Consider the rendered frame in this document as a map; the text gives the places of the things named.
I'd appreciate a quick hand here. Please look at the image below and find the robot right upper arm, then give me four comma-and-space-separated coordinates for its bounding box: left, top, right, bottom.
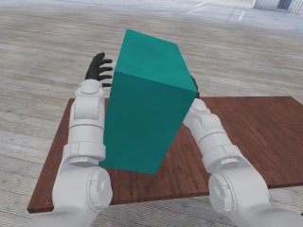
208, 166, 303, 227

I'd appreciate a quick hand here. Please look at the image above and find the robot left hand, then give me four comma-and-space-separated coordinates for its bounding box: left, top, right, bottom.
85, 52, 113, 88

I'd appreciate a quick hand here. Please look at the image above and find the table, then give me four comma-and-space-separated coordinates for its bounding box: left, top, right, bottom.
27, 96, 303, 216

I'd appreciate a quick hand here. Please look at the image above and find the robot left upper arm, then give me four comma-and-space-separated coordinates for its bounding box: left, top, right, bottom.
23, 166, 113, 227

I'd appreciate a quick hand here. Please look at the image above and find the robot left forearm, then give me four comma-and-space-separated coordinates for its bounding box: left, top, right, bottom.
52, 79, 106, 203

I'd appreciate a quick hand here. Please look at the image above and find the robot right hand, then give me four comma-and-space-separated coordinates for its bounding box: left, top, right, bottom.
191, 76, 200, 99

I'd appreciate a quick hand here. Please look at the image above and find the robot right forearm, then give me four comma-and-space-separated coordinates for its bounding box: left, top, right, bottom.
183, 98, 270, 199

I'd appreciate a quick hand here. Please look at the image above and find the carton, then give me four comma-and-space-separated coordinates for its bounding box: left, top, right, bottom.
97, 28, 198, 175

